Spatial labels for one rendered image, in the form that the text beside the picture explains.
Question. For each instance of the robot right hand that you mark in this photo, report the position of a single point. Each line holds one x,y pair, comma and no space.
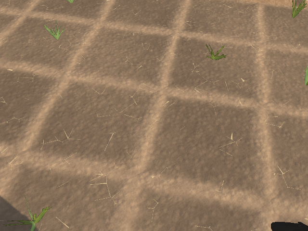
288,226

